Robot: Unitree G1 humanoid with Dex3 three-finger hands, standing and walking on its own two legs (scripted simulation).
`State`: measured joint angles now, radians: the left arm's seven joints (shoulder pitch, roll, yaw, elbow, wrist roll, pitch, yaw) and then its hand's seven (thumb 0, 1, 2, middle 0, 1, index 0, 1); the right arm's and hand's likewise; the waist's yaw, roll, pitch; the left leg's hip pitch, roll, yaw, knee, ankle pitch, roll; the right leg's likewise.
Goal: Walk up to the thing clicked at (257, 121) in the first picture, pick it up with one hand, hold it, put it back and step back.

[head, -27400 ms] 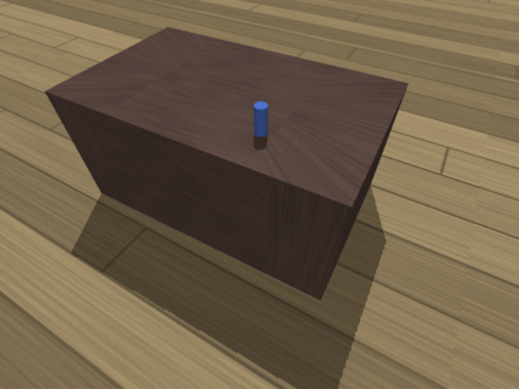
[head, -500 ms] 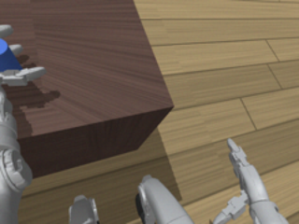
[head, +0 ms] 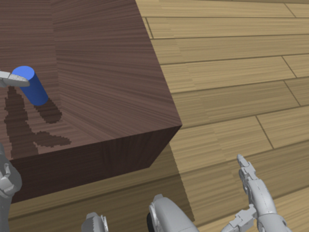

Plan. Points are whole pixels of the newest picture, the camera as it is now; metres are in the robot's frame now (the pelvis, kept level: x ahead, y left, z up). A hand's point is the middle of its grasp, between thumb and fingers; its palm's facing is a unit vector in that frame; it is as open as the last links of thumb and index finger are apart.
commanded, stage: rise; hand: left
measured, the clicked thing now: (31, 87) +0.54 +0.20 -0.01
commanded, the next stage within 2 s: home in 0.20 s
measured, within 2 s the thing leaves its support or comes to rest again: neither
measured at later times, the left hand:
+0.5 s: hand out of the picture +0.49 +0.31 +0.12, palm faces +0.33 -0.90 -0.28, open 17.4 cm
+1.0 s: hand (14, 199) +0.27 +0.22 +0.02, palm faces +0.19 -0.95 -0.24, open 17.7 cm
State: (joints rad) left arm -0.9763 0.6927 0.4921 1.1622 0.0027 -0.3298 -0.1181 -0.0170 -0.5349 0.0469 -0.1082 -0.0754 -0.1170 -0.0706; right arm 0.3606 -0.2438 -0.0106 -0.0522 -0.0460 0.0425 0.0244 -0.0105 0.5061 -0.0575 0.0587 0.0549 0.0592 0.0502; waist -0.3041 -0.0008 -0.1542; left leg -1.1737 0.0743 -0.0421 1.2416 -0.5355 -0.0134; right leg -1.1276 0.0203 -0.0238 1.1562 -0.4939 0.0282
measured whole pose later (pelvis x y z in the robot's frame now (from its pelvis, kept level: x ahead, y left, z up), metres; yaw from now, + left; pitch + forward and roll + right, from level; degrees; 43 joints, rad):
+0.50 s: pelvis +0.02 +0.00 +0.06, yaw +1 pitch +18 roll -2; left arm -0.83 0.69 0.38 1.18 0.07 -0.08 -0.01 -0.02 -0.55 0.07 -0.07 -0.07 -0.07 -0.07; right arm 0.40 -0.27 -0.01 -0.03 0.03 0.14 0.04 -0.01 0.24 -0.28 0.10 0.13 0.10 0.13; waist -0.16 -0.02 -0.13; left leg -0.81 0.06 0.00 0.94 -0.45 -0.01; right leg -0.78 0.00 0.00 0.88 -0.41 0.03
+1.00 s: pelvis +0.03 +0.00 +0.07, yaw +2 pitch +9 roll -1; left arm 0.10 0.25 0.11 0.36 -0.04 0.04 0.06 -0.02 -0.59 0.03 -0.06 -0.04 -0.06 -0.05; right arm 0.39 -0.20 0.02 0.19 0.05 0.11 -0.04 0.01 -0.66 -0.76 0.18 0.26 0.18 0.26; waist -0.02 -0.01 -0.11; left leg -0.58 0.03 0.00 0.85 -0.43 -0.01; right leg -0.56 -0.03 0.00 0.83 -0.43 0.03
